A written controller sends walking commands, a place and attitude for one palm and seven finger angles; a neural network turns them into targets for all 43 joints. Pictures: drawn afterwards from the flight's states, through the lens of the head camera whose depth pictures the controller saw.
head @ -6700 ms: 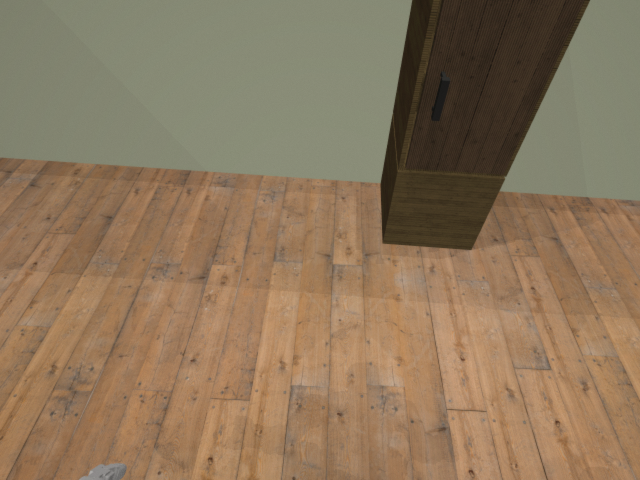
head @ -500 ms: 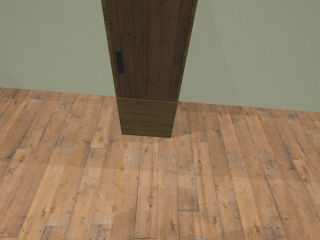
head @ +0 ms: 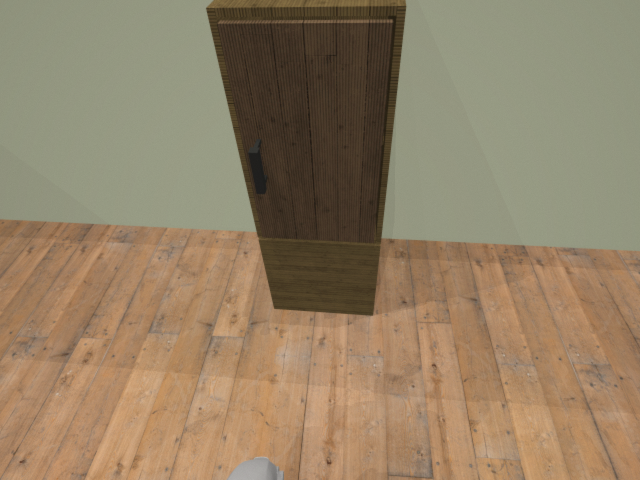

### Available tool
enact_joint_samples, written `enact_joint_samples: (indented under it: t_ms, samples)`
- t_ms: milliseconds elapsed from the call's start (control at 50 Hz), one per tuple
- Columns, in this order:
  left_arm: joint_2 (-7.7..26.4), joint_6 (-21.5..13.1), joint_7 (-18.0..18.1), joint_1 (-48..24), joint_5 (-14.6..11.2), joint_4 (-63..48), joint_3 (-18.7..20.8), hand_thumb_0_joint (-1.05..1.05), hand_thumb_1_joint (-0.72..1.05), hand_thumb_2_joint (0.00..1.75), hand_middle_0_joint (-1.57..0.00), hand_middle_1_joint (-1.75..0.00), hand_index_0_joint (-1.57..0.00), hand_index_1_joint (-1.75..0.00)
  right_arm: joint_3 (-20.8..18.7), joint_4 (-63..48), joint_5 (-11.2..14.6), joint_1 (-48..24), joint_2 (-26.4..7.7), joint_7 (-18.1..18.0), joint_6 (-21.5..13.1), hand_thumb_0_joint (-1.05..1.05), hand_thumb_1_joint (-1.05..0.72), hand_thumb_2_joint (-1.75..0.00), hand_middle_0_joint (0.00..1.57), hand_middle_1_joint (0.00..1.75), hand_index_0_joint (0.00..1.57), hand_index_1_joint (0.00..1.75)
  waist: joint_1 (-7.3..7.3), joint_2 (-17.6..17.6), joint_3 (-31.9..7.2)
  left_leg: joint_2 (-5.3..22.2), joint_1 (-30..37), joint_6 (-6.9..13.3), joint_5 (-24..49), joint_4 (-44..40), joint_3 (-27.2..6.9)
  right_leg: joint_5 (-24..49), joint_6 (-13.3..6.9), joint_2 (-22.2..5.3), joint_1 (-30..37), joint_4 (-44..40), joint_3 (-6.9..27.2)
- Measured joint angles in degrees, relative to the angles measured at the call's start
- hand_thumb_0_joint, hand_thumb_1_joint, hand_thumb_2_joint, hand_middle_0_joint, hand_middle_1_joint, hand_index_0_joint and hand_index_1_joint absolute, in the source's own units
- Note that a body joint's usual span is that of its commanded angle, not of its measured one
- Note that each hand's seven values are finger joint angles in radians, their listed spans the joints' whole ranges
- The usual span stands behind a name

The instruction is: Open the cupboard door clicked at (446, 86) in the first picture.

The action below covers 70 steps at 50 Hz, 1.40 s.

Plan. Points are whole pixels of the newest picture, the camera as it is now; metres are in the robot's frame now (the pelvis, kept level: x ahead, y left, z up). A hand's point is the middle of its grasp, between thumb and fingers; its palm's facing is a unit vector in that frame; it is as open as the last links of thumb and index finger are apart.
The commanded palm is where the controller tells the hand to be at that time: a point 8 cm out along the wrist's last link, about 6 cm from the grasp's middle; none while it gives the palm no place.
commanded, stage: take the last steps up to it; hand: left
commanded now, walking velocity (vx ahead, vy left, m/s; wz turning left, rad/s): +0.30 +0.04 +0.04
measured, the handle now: (259, 166) +0.81 +0.20 -0.08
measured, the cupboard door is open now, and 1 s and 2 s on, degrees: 0 0 0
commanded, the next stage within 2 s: come to a stop and stand still in 0.52 s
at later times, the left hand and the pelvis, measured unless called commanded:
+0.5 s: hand (171, 432) +0.23 +0.27 -0.17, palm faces +0.05 -0.98 -0.20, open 7.4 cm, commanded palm none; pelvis +0.17 +0.08 -0.01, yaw -1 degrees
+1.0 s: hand (193, 372) +0.34 +0.27 -0.19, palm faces +0.02 -0.97 -0.23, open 7.3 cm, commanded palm none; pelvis +0.26 +0.08 -0.02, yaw +0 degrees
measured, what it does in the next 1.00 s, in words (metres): walks ahead: left foot, then right foot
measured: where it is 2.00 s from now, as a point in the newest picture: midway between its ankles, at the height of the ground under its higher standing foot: outside the picture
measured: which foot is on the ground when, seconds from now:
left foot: up 0.00-0.20, down 0.22-0.66, up 0.68-1.00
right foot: down 0.00-0.22, up 0.24-0.64, down 0.66-1.00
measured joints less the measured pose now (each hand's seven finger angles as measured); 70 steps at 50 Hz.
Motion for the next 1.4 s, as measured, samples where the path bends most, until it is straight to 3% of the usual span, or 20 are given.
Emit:
enact_joint_samples:
  t_ms: [100,180,220,260,300,340,480,580,660,700,740,800,940,1000,1040,1080,1140,1200,1300,1400]
  samples:
    - [-0.74,-0.34,0.10,2.51,0.29,2.34,0.03,0.01,0.91,0.90,-0.20,-0.30,-0.20,-0.30,0.44,-0.43,0.19,-3.16,0.81,0.54,-0.22,0.01,-0.91,-0.90,0.20,0.30,0.20,0.30,1.58,-0.62,1.49,1.23,0.57,0.36,0.40,-10.02,2.26,-2.21,1.77,-1.01,2.59,-0.88,-1.12]
    - [-0.48,0.16,0.08,3.68,0.46,3.49,0.47,0.01,0.91,0.89,-0.20,-0.30,-0.20,-0.30,0.99,-1.63,0.29,-6.71,1.47,0.56,-1.55,0.01,-0.92,-0.90,0.20,0.30,0.20,0.30,3.03,-1.88,2.70,-0.24,5.80,2.07,-2.71,-19.84,4.58,-6.76,4.10,-2.77,3.24,3.02,-1.29]
    - [-0.38,0.72,-0.05,4.19,0.17,3.91,0.74,0.01,0.91,0.89,-0.20,-0.30,-0.20,-0.30,1.30,-2.72,-0.05,-8.19,1.53,0.10,-3.41,0.01,-0.92,-0.90,0.20,0.30,0.20,0.30,2.86,-2.31,3.12,-1.09,9.15,2.89,-2.19,-23.60,5.44,-11.28,3.64,-4.23,-0.05,12.91,-0.65]
    - [0.39,2.01,-0.19,2.19,-0.25,4.14,0.90,0.01,0.91,0.89,-0.20,-0.30,-0.20,-0.30,1.54,-3.27,0.03,-9.78,2.41,-0.82,-4.70,0.01,-0.92,-0.90,0.20,0.30,0.20,0.30,2.53,-3.43,4.35,-1.74,9.24,3.45,-4.47,-20.02,6.39,-14.52,1.44,-4.29,-7.50,30.97,3.37]
    - [1.29,2.61,-0.34,-0.10,-0.33,3.67,1.29,0.01,0.91,0.89,-0.20,-0.30,-0.20,-0.30,1.82,-3.33,0.19,-10.12,3.34,-1.45,-5.08,0.00,-0.92,-0.89,0.20,0.30,0.20,0.30,2.31,-3.82,4.24,-1.89,11.73,3.81,-5.71,-21.04,7.56,-12.49,0.02,-3.27,-15.09,44.72,5.01]
    - [2.35,2.69,-0.66,-2.81,-0.05,2.58,1.84,0.01,0.91,0.90,-0.20,-0.30,-0.20,-0.30,1.18,-3.54,0.72,-9.50,3.95,-2.46,-5.77,-0.01,-0.93,-0.89,0.21,0.30,0.21,0.30,1.60,-4.07,3.52,-2.47,14.86,3.69,-5.10,-24.57,8.29,-8.95,-0.33,-3.13,-20.81,49.45,4.38]
    - [4.53,2.72,-1.03,-12.08,0.40,-4.31,2.87,0.01,0.91,0.90,-0.19,-0.29,-0.20,-0.30,1.44,-1.71,0.31,-4.97,2.78,-2.72,-5.42,-0.02,-0.95,-0.89,0.21,0.30,0.21,0.30,0.55,-4.07,0.59,-4.89,23.32,4.09,-3.84,-34.71,9.01,-0.81,0.76,-3.43,-28.69,37.21,2.92]
    - [4.42,2.89,-1.33,-16.43,0.31,-7.06,2.60,0.00,0.91,0.90,-0.19,-0.29,-0.19,-0.30,1.63,0.13,-0.11,-1.72,3.14,-2.30,-4.25,-0.01,-0.93,-0.89,0.20,0.30,0.20,0.30,-0.93,-3.11,0.97,-5.09,26.88,3.04,-6.61,-35.13,8.92,0.52,0.79,-2.89,-25.98,25.27,3.13]
    - [4.22,1.69,-1.46,-17.19,0.41,-7.84,2.04,0.00,0.91,0.90,-0.19,-0.30,-0.20,-0.30,1.86,1.56,0.02,0.90,3.54,-2.17,-3.46,0.00,-0.92,-0.89,0.20,0.30,0.20,0.30,-1.80,-1.99,1.64,-3.46,27.01,1.20,-12.63,-28.58,8.79,5.18,-0.28,-1.16,-19.81,15.30,2.19]
    - [3.33,0.66,-1.06,-17.57,0.16,-7.14,1.45,0.00,0.91,0.90,-0.19,-0.30,-0.20,-0.30,2.12,2.43,0.53,0.85,3.19,-2.34,-2.74,0.00,-0.91,-0.89,0.20,0.30,0.20,0.30,-2.11,-0.12,2.66,-1.95,23.77,1.19,-17.44,-19.83,6.18,3.02,-1.70,0.26,-19.42,17.14,1.11]
    - [2.48,0.62,-0.54,-17.53,-0.08,-6.38,0.67,0.00,0.91,0.90,-0.19,-0.30,-0.20,-0.30,2.34,2.79,1.00,0.23,3.04,-2.80,-1.75,0.00,-0.91,-0.89,0.20,0.30,0.20,0.30,-2.18,0.46,3.33,-2.29,20.07,0.79,-21.51,-12.41,3.28,1.34,-2.45,0.86,-18.15,16.39,0.61]
    - [1.60,1.79,0.57,-17.61,-0.29,-5.56,0.56,0.00,0.92,0.90,-0.20,-0.30,-0.20,-0.30,2.32,2.33,1.53,-1.39,3.08,-3.33,-0.67,0.01,-0.91,-0.89,0.20,0.30,0.20,0.30,-1.86,0.06,4.18,-3.01,16.18,0.19,-21.65,-9.49,1.26,1.97,-2.33,0.85,-16.54,13.72,0.68]
    - [3.23,4.50,1.09,-18.50,0.24,-5.94,1.72,-0.01,0.93,0.89,-0.20,-0.30,-0.20,-0.30,1.40,-0.89,1.25,-6.20,2.49,-3.03,0.97,0.01,-0.91,-0.90,0.20,0.30,0.20,0.30,-0.34,-1.16,6.06,-3.70,11.79,-0.98,-16.87,-11.78,0.75,2.67,-1.08,-0.18,-16.04,12.28,0.85]
    - [4.32,5.26,1.12,-17.89,0.16,-6.08,2.23,0.00,0.92,0.89,-0.20,-0.30,-0.20,-0.30,1.18,-2.32,1.13,-7.62,1.97,-2.85,0.51,0.01,-0.91,-0.90,0.20,0.30,0.20,0.30,-0.16,-1.96,6.12,-3.63,14.27,-0.91,-10.21,-20.06,1.46,1.98,0.14,-0.60,-16.89,14.12,1.11]
    - [5.35,5.90,1.04,-17.29,-0.23,-6.08,2.54,0.00,0.92,0.89,-0.20,-0.30,-0.20,-0.30,1.20,-2.94,0.84,-7.98,2.11,-2.77,-0.22,0.00,-0.92,-0.90,0.20,0.30,0.20,0.30,-0.02,-3.34,5.83,-4.13,15.60,1.65,-6.34,-23.33,2.24,0.17,0.84,-1.18,-18.11,17.12,1.92]
    - [6.28,6.71,1.12,-16.69,-0.40,-5.82,2.76,0.00,0.92,0.89,-0.20,-0.30,-0.20,-0.30,1.61,-3.39,0.49,-8.23,2.71,-2.93,-0.49,0.00,-0.91,-0.90,0.20,0.30,0.20,0.30,0.31,-4.63,5.29,-4.61,15.82,3.39,-7.13,-23.51,2.97,-7.91,1.07,-0.18,-20.13,23.87,4.98]
    - [7.02,6.87,0.78,-15.80,-0.32,-5.04,2.89,0.00,0.91,0.90,-0.20,-0.30,-0.20,-0.30,2.40,-3.50,0.28,-8.61,3.47,-3.59,-0.88,0.00,-0.91,-0.89,0.20,0.30,0.20,0.30,0.42,-4.88,4.30,-4.57,16.99,4.07,-5.77,-27.05,3.03,-10.47,1.33,1.96,-22.25,34.39,8.01]
    - [7.32,6.62,0.42,-14.40,-0.35,-4.57,2.84,0.00,0.91,0.90,-0.20,-0.30,-0.20,-0.30,2.71,-3.42,0.41,-9.19,3.90,-4.00,-1.22,0.00,-0.92,-0.89,0.20,0.30,0.20,0.30,0.68,-4.83,3.39,-4.31,18.06,4.23,-3.57,-30.64,3.34,-9.76,2.19,2.52,-21.91,38.26,8.75]
    - [7.06,7.32,0.00,-12.89,-0.31,-3.77,2.51,0.01,0.91,0.90,-0.20,-0.30,-0.20,-0.30,2.63,-3.46,0.42,-9.72,3.82,-3.85,-1.44,0.00,-0.92,-0.89,0.21,0.30,0.21,0.30,0.15,-3.88,2.73,-3.28,18.62,3.99,-1.53,-33.39,3.70,-11.35,2.96,1.75,-18.21,34.17,7.85]
    - [6.08,6.83,-0.06,-13.17,-0.47,-3.38,1.71,0.01,0.91,0.90,-0.19,-0.30,-0.20,-0.30,2.02,-2.22,0.35,-8.73,2.96,-3.26,-1.08,0.00,-0.91,-0.89,0.21,0.30,0.21,0.30,-0.86,-2.72,2.51,-2.64,17.72,3.10,-0.28,-33.55,3.34,-10.18,2.14,0.84,-13.10,22.07,6.64]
